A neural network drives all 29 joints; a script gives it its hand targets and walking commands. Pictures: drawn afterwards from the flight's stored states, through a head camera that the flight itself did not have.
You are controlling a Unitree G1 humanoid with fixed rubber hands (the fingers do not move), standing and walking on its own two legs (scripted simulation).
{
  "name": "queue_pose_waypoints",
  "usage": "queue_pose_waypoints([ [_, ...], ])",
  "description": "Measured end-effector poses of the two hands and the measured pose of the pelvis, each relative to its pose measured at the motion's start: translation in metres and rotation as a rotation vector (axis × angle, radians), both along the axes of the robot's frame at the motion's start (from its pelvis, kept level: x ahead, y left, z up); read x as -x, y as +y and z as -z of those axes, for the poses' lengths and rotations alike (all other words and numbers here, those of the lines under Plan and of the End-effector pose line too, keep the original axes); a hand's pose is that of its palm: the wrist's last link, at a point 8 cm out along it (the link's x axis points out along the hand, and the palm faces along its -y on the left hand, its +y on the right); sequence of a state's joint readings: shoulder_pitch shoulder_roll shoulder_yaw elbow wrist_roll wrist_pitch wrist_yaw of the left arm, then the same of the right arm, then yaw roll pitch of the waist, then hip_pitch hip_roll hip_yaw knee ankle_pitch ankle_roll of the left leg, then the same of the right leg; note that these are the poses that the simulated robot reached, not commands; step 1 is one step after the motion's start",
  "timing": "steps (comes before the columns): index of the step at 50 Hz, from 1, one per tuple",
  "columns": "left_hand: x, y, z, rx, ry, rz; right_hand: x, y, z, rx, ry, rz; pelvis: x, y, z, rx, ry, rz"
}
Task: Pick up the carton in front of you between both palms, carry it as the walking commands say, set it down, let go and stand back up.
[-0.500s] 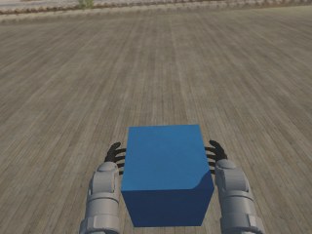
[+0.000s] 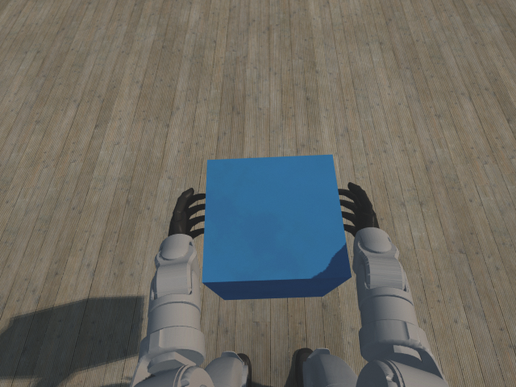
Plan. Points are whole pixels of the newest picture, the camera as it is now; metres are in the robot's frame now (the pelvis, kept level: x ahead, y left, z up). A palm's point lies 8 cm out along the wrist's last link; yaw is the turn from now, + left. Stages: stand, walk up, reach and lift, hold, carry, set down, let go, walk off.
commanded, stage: set down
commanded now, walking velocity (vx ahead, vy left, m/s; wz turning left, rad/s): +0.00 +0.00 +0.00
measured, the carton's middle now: (271, 236) +0.37 +0.01 -0.12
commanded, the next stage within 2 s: none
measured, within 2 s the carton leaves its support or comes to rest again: rests again in 1.80 s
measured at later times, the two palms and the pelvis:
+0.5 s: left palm (203, 238) +0.39 +0.15 -0.19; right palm (341, 230) +0.41 -0.14 -0.20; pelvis -0.04 +0.00 -0.13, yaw +0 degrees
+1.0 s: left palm (216, 243) +0.44 +0.16 -0.35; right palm (326, 233) +0.46 -0.14 -0.36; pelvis -0.06 +0.00 -0.25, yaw +1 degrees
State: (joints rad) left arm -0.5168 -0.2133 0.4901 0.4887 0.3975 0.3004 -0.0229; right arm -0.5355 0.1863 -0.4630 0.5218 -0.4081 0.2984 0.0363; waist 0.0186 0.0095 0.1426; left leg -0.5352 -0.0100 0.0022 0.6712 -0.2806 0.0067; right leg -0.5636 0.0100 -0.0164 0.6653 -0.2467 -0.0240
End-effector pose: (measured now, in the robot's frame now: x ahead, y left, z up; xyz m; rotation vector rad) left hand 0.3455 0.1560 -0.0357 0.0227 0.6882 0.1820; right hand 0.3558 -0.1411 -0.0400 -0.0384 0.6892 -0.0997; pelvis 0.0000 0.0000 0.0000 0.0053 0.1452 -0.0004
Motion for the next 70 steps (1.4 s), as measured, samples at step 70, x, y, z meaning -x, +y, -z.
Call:
queue_pose_waypoints([
  [70, -0.118, 0.001, 0.448, 0.030, 0.025, -0.081, -0.145, 0.001, 0.448, 0.014, 0.029, -0.112, 0.063, -0.003, 0.333, -0.041, 0.628, -0.009],
])
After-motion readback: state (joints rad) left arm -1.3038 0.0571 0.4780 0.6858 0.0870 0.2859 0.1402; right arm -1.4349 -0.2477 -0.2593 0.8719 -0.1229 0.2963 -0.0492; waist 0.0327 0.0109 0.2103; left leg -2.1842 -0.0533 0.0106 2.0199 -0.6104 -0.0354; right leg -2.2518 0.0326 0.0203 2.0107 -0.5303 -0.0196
